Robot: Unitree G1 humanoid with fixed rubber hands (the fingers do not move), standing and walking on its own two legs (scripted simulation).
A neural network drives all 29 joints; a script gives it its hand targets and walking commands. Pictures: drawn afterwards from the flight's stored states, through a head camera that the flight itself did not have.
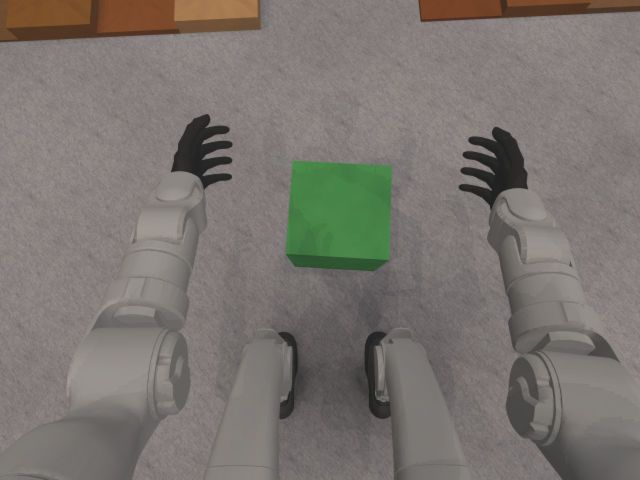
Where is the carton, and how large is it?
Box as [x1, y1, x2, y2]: [286, 161, 391, 270]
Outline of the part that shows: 293,161 286,242 286,254 295,266 374,270 388,260 391,166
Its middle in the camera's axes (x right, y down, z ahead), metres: +0.04 -0.03 +0.92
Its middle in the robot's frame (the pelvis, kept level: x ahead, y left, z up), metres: +0.49 -0.02 -0.53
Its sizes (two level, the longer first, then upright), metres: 0.210 0.200 0.250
